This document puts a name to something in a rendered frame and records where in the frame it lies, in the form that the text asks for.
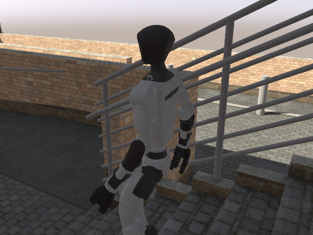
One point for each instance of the stairs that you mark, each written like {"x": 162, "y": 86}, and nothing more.
{"x": 246, "y": 211}

